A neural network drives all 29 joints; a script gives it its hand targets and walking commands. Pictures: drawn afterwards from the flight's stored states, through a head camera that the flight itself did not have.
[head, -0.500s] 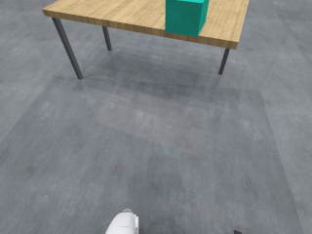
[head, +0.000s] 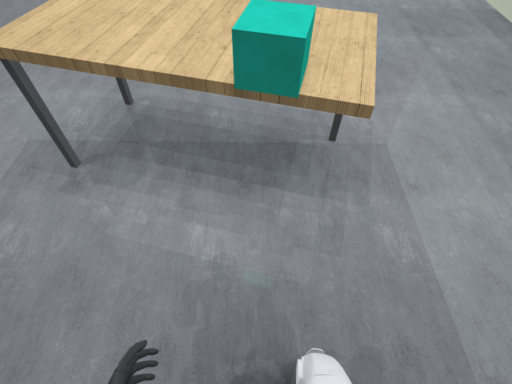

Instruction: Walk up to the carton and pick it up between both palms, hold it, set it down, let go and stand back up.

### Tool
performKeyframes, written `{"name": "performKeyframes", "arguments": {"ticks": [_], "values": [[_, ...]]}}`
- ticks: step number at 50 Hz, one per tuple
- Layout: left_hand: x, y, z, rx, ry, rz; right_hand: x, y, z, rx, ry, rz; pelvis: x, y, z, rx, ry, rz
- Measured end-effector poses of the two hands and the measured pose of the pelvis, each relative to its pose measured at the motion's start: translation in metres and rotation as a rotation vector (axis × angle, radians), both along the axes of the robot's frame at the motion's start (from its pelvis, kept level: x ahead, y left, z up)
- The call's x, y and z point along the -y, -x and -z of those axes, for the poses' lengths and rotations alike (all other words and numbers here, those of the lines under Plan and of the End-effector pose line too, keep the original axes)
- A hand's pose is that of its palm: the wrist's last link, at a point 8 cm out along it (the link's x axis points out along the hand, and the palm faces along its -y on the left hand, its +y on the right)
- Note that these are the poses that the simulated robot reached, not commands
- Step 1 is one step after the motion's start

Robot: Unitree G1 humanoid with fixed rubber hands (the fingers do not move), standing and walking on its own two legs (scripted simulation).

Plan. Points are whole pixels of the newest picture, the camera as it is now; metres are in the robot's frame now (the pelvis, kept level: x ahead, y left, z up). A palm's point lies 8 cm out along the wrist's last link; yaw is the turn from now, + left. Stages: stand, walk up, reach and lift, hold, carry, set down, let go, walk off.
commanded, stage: walk up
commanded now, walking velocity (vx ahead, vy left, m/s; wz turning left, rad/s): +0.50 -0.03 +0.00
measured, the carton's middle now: (274, 47) +1.03 -0.09 +0.00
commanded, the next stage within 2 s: none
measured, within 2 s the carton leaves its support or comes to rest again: neither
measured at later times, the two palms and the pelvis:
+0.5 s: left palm out of the picture +0.13 +0.16 -0.12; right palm (376, 253) +0.38 -0.27 -0.13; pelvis +0.26 -0.05 +0.00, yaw +1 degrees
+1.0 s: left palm (173, 192) +0.57 +0.20 -0.14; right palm (371, 250) +0.38 -0.26 -0.12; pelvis +0.47 -0.03 +0.01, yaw +0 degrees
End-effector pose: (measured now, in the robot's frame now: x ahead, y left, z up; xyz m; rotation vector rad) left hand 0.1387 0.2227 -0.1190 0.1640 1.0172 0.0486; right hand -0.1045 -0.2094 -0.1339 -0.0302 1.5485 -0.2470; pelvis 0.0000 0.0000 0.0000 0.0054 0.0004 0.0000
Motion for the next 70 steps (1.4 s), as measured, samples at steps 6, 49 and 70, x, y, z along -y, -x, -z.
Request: {"name": "performKeyframes", "arguments": {"ticks": [6, 49, 70], "values": [[0.046, -0.105, 0.006, 0.090, -0.020, 0.041, 0.033, -0.058, 0.024, -0.050, -0.034, 0.019, 0.038, -0.075, 0.022, -0.011, -0.017, -0.009], [0.019, -0.414, 0.021, -0.184, 0.015, -0.032, 0.045, -0.487, -0.018, 0.041, 0.087, -0.041, 0.030, -0.461, -0.007, -0.004, 0.055, 0.002], [0.092, -0.454, 0.017, -0.228, -0.065, -0.069, 0.094, -0.648, 0.026, 0.156, -0.002, -0.090, 0.089, -0.544, 0.004, 0.014, 0.005, 0.016]]}}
